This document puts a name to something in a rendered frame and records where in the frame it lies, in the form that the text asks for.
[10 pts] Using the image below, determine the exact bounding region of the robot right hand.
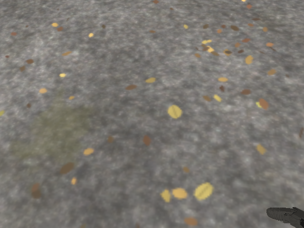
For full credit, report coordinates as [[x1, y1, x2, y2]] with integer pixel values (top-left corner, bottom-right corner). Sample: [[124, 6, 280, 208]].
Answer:
[[266, 207, 304, 228]]

